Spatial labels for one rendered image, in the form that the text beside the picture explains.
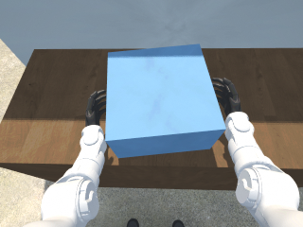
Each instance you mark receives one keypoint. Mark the robot right upper arm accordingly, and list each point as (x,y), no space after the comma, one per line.
(271,197)

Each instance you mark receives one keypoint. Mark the robot right hand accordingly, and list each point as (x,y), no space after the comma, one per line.
(229,96)

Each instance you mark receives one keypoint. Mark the left robot forearm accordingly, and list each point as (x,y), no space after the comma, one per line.
(90,161)

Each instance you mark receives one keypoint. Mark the right robot forearm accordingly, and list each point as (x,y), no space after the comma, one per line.
(242,146)

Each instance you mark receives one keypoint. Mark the pedestal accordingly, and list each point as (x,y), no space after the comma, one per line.
(41,129)

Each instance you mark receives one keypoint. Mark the robot left upper arm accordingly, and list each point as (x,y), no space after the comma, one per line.
(68,204)

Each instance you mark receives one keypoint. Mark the robot left hand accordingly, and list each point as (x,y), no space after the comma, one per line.
(93,114)

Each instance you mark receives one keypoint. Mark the carton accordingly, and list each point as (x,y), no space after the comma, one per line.
(160,100)

